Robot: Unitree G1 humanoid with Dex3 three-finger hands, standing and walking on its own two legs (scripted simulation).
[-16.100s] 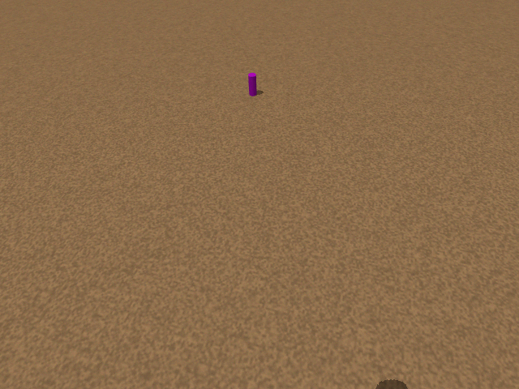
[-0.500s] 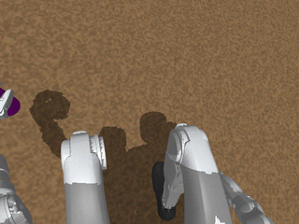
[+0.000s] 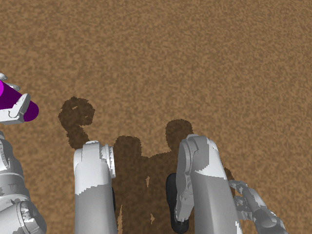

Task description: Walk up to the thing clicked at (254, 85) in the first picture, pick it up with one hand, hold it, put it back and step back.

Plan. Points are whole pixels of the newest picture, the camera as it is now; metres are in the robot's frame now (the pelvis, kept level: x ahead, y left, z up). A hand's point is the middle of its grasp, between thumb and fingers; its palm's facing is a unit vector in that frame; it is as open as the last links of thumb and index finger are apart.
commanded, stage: settle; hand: left
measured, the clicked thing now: (11, 102) +0.41 +0.33 -0.06
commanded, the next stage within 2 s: lift in 0.40 s
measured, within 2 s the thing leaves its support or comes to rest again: neither
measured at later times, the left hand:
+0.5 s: hand (1, 90) +0.41 +0.32 -0.01, palm faces +0.43 -0.90 -0.03, open 8.2 cm
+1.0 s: hand out of the picture +0.40 +0.31 +0.08, palm faces +0.39 -0.92 -0.03, open 8.2 cm
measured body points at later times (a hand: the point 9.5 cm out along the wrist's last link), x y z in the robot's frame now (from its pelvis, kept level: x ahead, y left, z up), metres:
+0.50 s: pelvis +0.00 +0.00 +0.02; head +0.20 +0.06 +0.42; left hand +0.39 +0.37 +0.00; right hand +0.15 -0.26 -0.10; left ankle +0.08 +0.13 -0.32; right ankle +0.10 -0.12 -0.32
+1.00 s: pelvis +0.00 +0.00 +0.08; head +0.19 +0.05 +0.48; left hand +0.38 +0.35 +0.08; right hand +0.17 -0.26 -0.05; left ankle +0.08 +0.13 -0.32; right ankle +0.10 -0.12 -0.32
